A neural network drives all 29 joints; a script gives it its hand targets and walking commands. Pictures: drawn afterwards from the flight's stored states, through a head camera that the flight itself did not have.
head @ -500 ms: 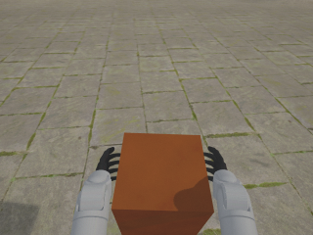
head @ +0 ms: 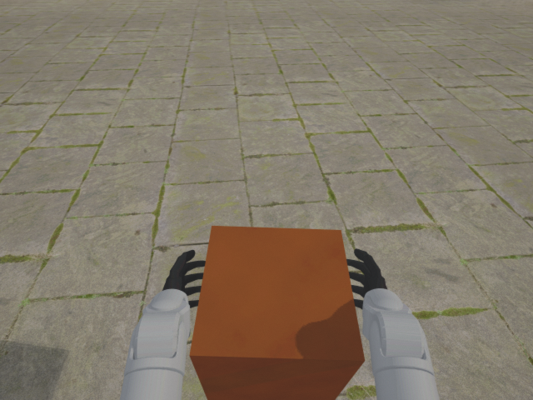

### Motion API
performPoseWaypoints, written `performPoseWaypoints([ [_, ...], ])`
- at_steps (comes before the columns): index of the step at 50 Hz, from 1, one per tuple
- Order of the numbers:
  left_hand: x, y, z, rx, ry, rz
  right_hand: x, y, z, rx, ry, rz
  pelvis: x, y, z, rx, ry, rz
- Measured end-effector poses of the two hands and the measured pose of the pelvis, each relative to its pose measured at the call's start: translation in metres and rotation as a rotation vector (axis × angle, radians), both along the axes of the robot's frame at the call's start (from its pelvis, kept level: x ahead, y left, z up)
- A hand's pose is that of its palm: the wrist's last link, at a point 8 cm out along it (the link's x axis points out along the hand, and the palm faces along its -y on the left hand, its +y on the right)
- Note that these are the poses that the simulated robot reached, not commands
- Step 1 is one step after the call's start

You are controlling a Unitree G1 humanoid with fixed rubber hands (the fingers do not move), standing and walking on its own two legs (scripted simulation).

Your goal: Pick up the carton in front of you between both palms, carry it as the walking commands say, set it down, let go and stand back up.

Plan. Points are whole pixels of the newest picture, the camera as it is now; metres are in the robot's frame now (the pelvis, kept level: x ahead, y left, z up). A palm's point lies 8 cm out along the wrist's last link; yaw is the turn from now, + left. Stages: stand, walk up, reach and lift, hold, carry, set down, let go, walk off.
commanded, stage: carry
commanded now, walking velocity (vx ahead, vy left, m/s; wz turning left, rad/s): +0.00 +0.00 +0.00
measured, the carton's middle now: (272, 320) +0.30 +0.00 -0.04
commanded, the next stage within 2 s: hold in 0.16 s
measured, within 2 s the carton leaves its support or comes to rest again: neither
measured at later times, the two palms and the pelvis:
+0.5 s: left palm (158, 322) +0.25 +0.16 +0.05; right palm (365, 297) +0.29 -0.13 +0.05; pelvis -0.02 -0.02 +0.01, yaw +6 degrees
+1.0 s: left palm (188, 308) +0.30 +0.14 +0.00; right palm (370, 297) +0.32 -0.16 +0.00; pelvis -0.03 -0.04 -0.01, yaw +7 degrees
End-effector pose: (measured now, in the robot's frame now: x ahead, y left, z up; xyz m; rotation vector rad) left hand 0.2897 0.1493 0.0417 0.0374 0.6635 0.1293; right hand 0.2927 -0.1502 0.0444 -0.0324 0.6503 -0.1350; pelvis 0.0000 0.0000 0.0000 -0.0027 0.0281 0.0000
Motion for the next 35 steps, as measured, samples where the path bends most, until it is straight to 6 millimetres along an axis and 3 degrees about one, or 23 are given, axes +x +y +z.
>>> performPoseWaypoints([
  [9,-0.003,0.002,0.000,-0.002,0.001,0.001,-0.003,0.002,0.000,-0.002,0.001,0.000,-0.003,0.002,0.001,-0.001,-0.018,0.003],
  [22,-0.039,0.016,0.005,0.002,0.004,0.102,-0.006,0.018,0.008,-0.014,0.002,0.114,-0.017,-0.014,0.009,0.012,-0.150,0.097],
  [35,-0.041,-0.003,0.014,0.001,0.001,0.128,-0.004,0.000,0.013,0.016,-0.002,0.118,-0.024,-0.039,0.006,0.019,-0.180,0.129],
])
